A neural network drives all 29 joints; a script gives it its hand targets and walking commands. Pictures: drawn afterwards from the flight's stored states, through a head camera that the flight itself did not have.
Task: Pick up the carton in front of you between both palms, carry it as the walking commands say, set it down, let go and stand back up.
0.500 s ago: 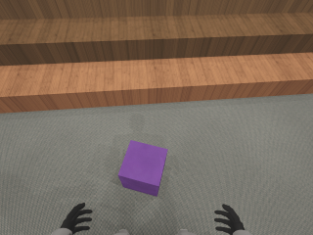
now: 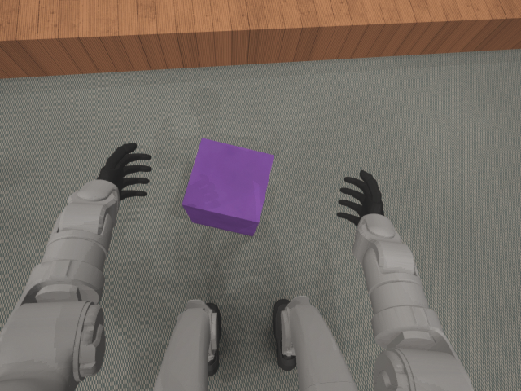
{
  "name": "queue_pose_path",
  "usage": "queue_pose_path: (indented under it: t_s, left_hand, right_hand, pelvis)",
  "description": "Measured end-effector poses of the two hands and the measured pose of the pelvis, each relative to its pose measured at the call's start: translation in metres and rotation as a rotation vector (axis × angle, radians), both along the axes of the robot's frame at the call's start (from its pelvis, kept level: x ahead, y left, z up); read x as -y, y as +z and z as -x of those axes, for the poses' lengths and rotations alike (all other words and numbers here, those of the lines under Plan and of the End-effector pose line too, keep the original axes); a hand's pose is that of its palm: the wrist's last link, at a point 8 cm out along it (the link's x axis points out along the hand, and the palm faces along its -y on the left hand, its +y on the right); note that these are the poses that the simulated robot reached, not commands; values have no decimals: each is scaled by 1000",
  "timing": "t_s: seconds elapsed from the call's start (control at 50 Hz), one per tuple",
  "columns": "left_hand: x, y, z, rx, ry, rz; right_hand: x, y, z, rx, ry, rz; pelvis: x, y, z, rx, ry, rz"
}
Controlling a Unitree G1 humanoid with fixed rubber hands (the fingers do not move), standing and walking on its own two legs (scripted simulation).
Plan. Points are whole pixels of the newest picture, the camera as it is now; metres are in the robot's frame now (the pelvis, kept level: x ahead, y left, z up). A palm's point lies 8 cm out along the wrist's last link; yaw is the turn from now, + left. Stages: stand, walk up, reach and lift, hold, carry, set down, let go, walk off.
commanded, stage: reach and lift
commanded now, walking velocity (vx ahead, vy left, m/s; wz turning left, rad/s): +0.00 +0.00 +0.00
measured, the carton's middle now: (229, 191) +0.55 +0.03 -0.56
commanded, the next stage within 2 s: none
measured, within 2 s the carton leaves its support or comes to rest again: neither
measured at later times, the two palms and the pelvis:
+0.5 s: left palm (130, 99) +0.60 +0.20 -0.12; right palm (337, 147) +0.50 -0.17 -0.13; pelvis +0.01 +0.01 -0.01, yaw -2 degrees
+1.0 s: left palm (156, 162) +0.56 +0.20 -0.35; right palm (307, 184) +0.50 -0.16 -0.34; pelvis -0.02 -0.01 -0.17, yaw -3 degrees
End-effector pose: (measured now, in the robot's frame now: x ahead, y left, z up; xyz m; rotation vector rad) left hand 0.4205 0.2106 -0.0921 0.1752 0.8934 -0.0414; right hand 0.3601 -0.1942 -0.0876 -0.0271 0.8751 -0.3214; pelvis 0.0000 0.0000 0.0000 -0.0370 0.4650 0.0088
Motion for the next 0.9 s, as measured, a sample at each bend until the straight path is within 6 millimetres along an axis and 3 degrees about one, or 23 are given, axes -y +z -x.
queue_pose_path:
  t_s: [0.22, 0.38, 0.48, 0.58, 0.7, 0.78, 0.9]
  left_hand:
    - [3, -11, -88, 104, -17, 24]
    - [6, -19, -147, 175, -34, 49]
    - [7, -29, -173, 209, -49, 51]
    - [9, -50, -182, 209, -53, 55]
    - [14, -92, -173, 178, -41, 57]
    - [14, -131, -161, 157, -22, 56]
    - [9, -199, -146, 155, 12, 45]
  right_hand:
    - [-12, -17, -70, 105, -47, 11]
    - [-18, -29, -120, 174, -65, 14]
    - [-21, -40, -141, 204, -64, 21]
    - [-23, -61, -147, 204, -61, 22]
    - [-24, -101, -144, 179, -48, 17]
    - [-26, -138, -140, 158, -34, 9]
    - [-31, -202, -140, 152, -3, -3]
  pelvis:
    - [-8, -12, 10, -137, 5, 15]
    - [-11, -14, 0, -233, -2, 23]
    - [-13, -15, -9, -280, -9, 26]
    - [-14, -17, -18, -329, -12, 28]
    - [-11, -32, -20, -390, -8, 35]
    - [-6, -57, -16, -420, -4, 36]
    - [5, -116, -1, -420, 1, 39]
